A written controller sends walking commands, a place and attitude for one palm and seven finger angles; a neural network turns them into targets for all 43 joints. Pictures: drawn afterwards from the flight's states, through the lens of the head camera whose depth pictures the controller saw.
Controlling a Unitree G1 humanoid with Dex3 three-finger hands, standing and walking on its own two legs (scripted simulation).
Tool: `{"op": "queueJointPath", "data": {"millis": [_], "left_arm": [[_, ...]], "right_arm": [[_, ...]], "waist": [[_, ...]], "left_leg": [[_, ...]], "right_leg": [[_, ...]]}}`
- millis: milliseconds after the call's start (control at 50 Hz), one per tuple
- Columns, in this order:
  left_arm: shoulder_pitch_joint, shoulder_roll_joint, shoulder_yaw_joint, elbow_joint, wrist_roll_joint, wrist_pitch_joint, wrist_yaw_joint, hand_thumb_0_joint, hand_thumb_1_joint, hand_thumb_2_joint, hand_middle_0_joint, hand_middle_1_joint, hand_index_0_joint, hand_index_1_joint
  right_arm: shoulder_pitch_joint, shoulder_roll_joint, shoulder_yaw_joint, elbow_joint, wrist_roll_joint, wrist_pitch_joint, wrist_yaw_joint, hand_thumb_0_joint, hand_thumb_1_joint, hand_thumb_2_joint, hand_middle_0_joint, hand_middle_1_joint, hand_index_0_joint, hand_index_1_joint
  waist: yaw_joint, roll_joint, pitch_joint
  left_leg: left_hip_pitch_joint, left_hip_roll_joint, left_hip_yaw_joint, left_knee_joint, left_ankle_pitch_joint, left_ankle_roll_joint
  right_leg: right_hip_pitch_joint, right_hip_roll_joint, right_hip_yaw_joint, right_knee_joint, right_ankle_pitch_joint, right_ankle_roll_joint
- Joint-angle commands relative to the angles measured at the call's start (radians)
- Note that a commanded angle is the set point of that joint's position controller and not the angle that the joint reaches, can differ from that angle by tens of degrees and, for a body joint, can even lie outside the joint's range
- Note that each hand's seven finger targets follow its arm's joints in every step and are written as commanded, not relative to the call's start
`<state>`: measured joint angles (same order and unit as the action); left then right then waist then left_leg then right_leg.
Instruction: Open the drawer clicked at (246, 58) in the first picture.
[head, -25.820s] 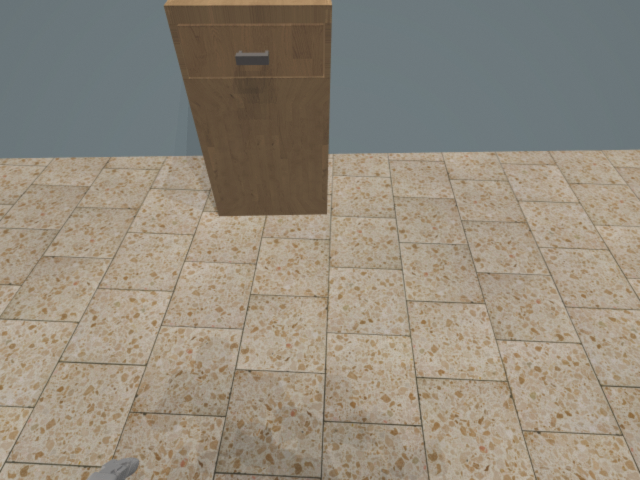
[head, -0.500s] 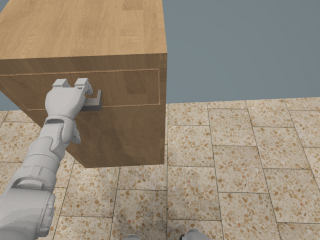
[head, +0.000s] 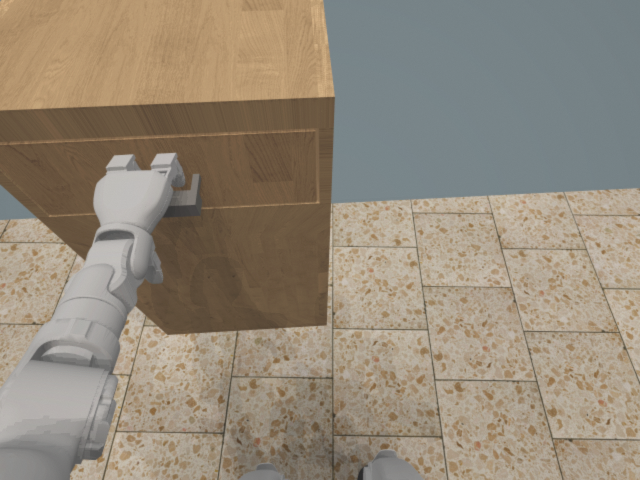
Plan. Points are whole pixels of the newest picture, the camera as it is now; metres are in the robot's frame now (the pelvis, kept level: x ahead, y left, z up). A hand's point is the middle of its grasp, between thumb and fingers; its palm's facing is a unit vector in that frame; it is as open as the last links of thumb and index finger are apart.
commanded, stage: lower the fingers behind the handle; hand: left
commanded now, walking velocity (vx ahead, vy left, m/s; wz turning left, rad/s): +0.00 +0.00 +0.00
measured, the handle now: (166, 192) +0.51 +0.23 +0.00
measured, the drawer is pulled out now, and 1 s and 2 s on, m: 0.00 0.00 0.00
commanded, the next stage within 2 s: lift the fingers back up to retry in 0.54 s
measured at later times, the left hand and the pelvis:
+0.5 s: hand (152, 217) +0.45 +0.24 +0.01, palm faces -0.04 +0.02 -1.00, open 13.8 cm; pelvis -0.02 +0.00 -0.01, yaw +0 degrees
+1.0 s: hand (148, 213) +0.45 +0.24 +0.02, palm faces -0.07 -0.03 -1.00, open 13.8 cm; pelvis -0.01 +0.00 +0.00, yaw +0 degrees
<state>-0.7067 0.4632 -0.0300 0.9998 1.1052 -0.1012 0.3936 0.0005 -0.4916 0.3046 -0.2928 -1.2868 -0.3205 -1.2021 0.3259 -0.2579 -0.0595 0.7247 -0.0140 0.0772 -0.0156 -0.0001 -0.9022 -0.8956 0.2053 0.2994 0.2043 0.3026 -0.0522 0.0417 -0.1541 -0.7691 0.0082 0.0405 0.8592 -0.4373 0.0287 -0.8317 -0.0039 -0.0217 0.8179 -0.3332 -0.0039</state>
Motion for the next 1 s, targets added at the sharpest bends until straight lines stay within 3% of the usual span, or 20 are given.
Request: {"op": "queueJointPath", "data": {"millis": [0,40,80,160,220,260,320,360,400,500,540,600,660,760,820,860,880,920,980], "left_arm": [[-0.281,0.214,0.051,-0.045,-0.004,0.036,-0.002,0.000,-0.500,0.300,-0.300,-1.200,-0.300,-1.200],[-0.248,0.224,0.058,-0.027,-0.008,0.049,-0.006,0.000,-0.500,0.300,-0.300,-1.200,-0.300,-1.200],[-0.252,0.232,0.053,0.000,-0.014,0.057,-0.016,0.000,-0.500,0.300,-0.300,-1.200,-0.300,-1.200],[-0.293,0.242,0.049,-0.020,-0.018,0.054,-0.030,0.000,-0.500,0.300,-0.300,-1.200,-0.300,-1.200],[-0.306,0.214,0.022,-0.017,-0.021,0.053,-0.036,0.000,-0.500,0.300,-0.300,-1.200,-0.300,-1.200],[-0.310,0.250,0.045,0.003,-0.029,0.055,-0.043,0.000,-0.500,0.300,-0.300,-1.200,-0.300,-1.200],[-0.348,0.227,0.010,0.021,-0.024,0.056,-0.050,0.000,-0.500,0.300,-0.300,-1.200,-0.300,-1.200],[-0.355,0.280,0.050,0.014,-0.031,0.052,-0.054,0.000,-0.500,0.300,-0.300,-1.200,-0.300,-1.200],[-0.355,0.285,0.047,0.014,-0.029,0.050,-0.061,0.000,-0.500,0.300,-0.300,-1.200,-0.300,-1.200],[-0.337,0.270,0.033,0.028,-0.031,0.044,-0.073,0.000,-0.500,0.300,-0.300,-1.200,-0.300,-1.200],[-0.360,0.271,0.024,0.040,-0.032,0.048,-0.076,0.000,-0.500,0.300,-0.300,-1.200,-0.300,-1.200],[-0.386,0.259,0.015,0.034,-0.029,0.045,-0.074,0.000,-0.500,0.300,-0.300,-1.200,-0.300,-1.200],[-0.409,0.309,0.059,-0.023,-0.040,0.038,-0.076,0.000,-0.500,0.300,-0.300,-1.200,-0.300,-1.200],[-0.448,0.299,0.055,-0.101,-0.045,0.028,-0.073,0.000,-0.500,0.300,-0.300,-1.200,-0.300,-1.200],[-0.459,0.317,0.071,-0.131,-0.045,0.019,-0.060,0.000,-0.500,0.300,-0.300,-1.200,-0.300,-1.200],[-0.471,0.373,0.119,-0.177,-0.048,0.004,-0.055,0.000,-0.500,0.300,-0.300,-1.200,-0.300,-1.200],[-0.469,0.356,0.102,-0.188,-0.042,-0.001,-0.052,0.000,-0.500,0.300,-0.300,-1.200,-0.300,-1.200],[-0.459,0.327,0.091,-0.206,-0.039,-0.009,-0.046,0.000,-0.500,0.300,-0.300,-1.200,-0.300,-1.200],[-0.465,0.349,0.111,-0.235,-0.036,-0.015,-0.032,0.000,-0.500,0.300,-0.300,-1.200,-0.300,-1.200]], "right_arm": [[0.114,-0.163,-0.050,-0.066,0.005,-0.019,-0.007,0.000,-0.900,-0.900,0.200,0.300,0.200,0.300],[0.111,-0.164,-0.046,-0.069,0.005,-0.017,-0.006,0.000,-0.900,-0.900,0.200,0.300,0.200,0.300],[0.110,-0.166,-0.042,-0.074,0.008,-0.014,-0.010,0.000,-0.900,-0.900,0.200,0.300,0.200,0.300],[0.107,-0.169,-0.038,-0.086,0.011,-0.014,-0.016,0.000,-0.900,-0.900,0.200,0.300,0.200,0.300],[0.110,-0.166,-0.037,-0.094,0.013,-0.021,-0.021,0.000,-0.900,-0.900,0.200,0.300,0.200,0.300],[0.112,-0.172,-0.033,-0.091,0.015,-0.021,-0.024,0.000,-0.900,-0.900,0.200,0.300,0.200,0.300],[0.117,-0.170,-0.030,-0.093,0.019,-0.029,-0.029,0.000,-0.900,-0.900,0.200,0.300,0.200,0.300],[0.123,-0.178,-0.028,-0.090,0.018,-0.031,-0.031,0.000,-0.900,-0.900,0.200,0.300,0.200,0.300],[0.127,-0.175,-0.025,-0.093,0.018,-0.032,-0.034,0.000,-0.900,-0.900,0.200,0.300,0.200,0.300],[0.132,-0.173,-0.024,-0.096,0.021,-0.036,-0.036,0.000,-0.900,-0.900,0.200,0.300,0.200,0.300],[0.135,-0.177,-0.020,-0.096,0.024,-0.038,-0.037,0.000,-0.900,-0.900,0.200,0.300,0.200,0.300],[0.145,-0.175,-0.022,-0.094,0.024,-0.044,-0.040,0.000,-0.900,-0.900,0.200,0.300,0.200,0.300],[0.150,-0.176,-0.026,-0.097,0.020,-0.043,-0.039,0.000,-0.900,-0.900,0.200,0.300,0.200,0.300],[0.147,-0.167,-0.031,-0.097,0.022,-0.042,-0.042,0.000,-0.900,-0.900,0.200,0.300,0.200,0.300],[0.139,-0.165,-0.031,-0.093,0.022,-0.045,-0.045,0.000,-0.900,-0.900,0.200,0.300,0.200,0.300],[0.136,-0.169,-0.033,-0.089,0.018,-0.041,-0.047,0.000,-0.900,-0.900,0.200,0.300,0.200,0.300],[0.132,-0.161,-0.033,-0.092,0.019,-0.041,-0.048,0.000,-0.900,-0.900,0.200,0.300,0.200,0.300],[0.126,-0.158,-0.036,-0.088,0.019,-0.043,-0.046,0.000,-0.900,-0.900,0.200,0.300,0.200,0.300],[0.117,-0.158,-0.038,-0.083,0.017,-0.040,-0.044,0.000,-0.900,-0.900,0.200,0.300,0.200,0.300]], "waist": [[-0.031,-0.057,-0.307],[-0.021,-0.057,-0.305],[-0.033,-0.089,-0.284],[-0.032,-0.062,-0.293],[-0.045,-0.070,-0.288],[-0.046,-0.089,-0.275],[-0.065,-0.082,-0.247],[-0.055,-0.089,-0.273],[-0.054,-0.077,-0.298],[-0.053,-0.070,-0.294],[-0.063,-0.082,-0.262],[-0.070,-0.079,-0.279],[-0.054,-0.061,-0.354],[-0.054,-0.028,-0.387],[-0.051,-0.035,-0.373],[-0.037,-0.028,-0.406],[-0.036,0.008,-0.404],[-0.035,0.012,-0.386],[-0.032,0.034,-0.385]], "left_leg": [[0.107,-0.030,-0.020,-0.082,0.308,0.007],[0.090,-0.034,-0.012,-0.079,0.287,0.008],[0.058,-0.036,-0.011,-0.076,0.250,0.011],[0.054,-0.036,-0.016,-0.073,0.224,0.012],[0.051,-0.034,-0.014,-0.068,0.195,0.014],[0.027,-0.036,-0.019,-0.068,0.167,0.015],[0.014,-0.035,-0.020,-0.063,0.126,0.016],[0.004,-0.035,-0.022,-0.058,0.130,0.019],[-0.005,-0.036,-0.019,-0.053,0.127,0.018],[-0.016,-0.037,-0.017,-0.044,0.115,0.018],[-0.037,-0.037,-0.020,-0.048,0.082,0.018],[-0.030,-0.035,-0.024,-0.043,0.080,0.020],[0.004,-0.035,-0.025,-0.046,0.127,0.021],[0.083,-0.032,-0.031,-0.077,0.168,0.019],[0.108,-0.031,-0.031,-0.101,0.170,0.022],[0.134,-0.031,-0.032,-0.107,0.218,0.022],[0.153,-0.033,-0.029,-0.115,0.237,0.020],[0.185,-0.030,-0.030,-0.127,0.262,0.017],[0.221,-0.030,-0.031,-0.138,0.304,0.015]], "right_leg": [[0.240,0.044,0.000,-0.065,0.249,-0.031],[0.247,0.043,0.004,-0.066,0.237,-0.030],[0.242,0.041,0.006,-0.069,0.215,-0.025],[0.222,0.040,0.005,-0.061,0.179,-0.029],[0.202,0.039,0.007,-0.065,0.152,-0.023],[0.204,0.038,0.010,-0.068,0.128,-0.023],[0.161,0.037,0.007,-0.069,0.081,-0.020],[0.182,0.036,0.014,-0.064,0.089,-0.020],[0.190,0.034,0.016,-0.055,0.091,-0.018],[0.174,0.035,0.017,-0.052,0.081,-0.018],[0.156,0.034,0.015,-0.059,0.047,-0.016],[0.145,0.035,0.015,-0.053,0.041,-0.017],[0.198,0.037,0.019,-0.049,0.087,-0.018],[0.235,0.041,0.016,-0.078,0.117,-0.019],[0.265,0.041,0.018,-0.105,0.115,-0.015],[0.308,0.041,0.022,-0.106,0.163,-0.018],[0.313,0.041,0.022,-0.111,0.180,-0.019],[0.309,0.042,0.015,-0.122,0.193,-0.021],[0.324,0.044,0.013,-0.132,0.222,-0.024]]}}
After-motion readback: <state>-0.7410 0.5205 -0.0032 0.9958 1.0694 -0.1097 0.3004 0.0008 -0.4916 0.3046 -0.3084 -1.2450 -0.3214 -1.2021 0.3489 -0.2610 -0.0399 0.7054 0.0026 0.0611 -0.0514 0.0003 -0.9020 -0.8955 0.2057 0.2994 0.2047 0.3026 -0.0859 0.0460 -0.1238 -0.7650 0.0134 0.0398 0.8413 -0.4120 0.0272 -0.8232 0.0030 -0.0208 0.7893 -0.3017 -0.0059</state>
